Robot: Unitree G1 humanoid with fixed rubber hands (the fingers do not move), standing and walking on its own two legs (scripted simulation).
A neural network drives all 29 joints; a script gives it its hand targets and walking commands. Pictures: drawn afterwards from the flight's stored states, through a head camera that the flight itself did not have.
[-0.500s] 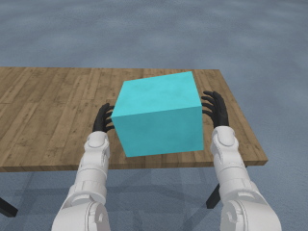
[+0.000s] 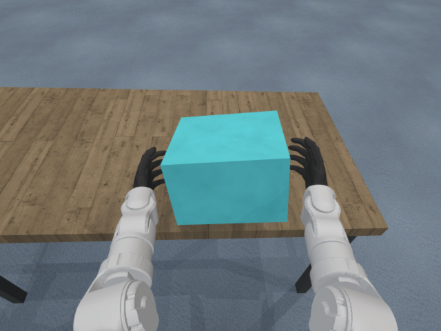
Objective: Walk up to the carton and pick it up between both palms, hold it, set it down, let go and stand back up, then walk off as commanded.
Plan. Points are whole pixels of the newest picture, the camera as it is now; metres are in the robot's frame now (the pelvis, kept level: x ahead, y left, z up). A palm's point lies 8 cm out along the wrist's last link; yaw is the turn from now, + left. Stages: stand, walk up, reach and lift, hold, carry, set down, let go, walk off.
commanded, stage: set down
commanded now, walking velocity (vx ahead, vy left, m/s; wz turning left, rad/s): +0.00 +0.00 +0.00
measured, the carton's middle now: (229, 165) +0.48 -0.02 +0.01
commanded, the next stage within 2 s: none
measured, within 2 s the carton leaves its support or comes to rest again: neither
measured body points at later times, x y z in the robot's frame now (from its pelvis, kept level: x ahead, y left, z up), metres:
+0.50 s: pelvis +0.02 +0.00 +0.00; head +0.07 +0.02 +0.45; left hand +0.43 +0.16 +0.03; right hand +0.42 -0.17 +0.06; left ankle -0.04 +0.11 -0.75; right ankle +0.00 -0.14 -0.75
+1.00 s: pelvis +0.02 +0.00 +0.00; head +0.08 +0.02 +0.44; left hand +0.44 +0.16 +0.03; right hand +0.42 -0.17 +0.05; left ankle -0.04 +0.11 -0.75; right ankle +0.00 -0.14 -0.75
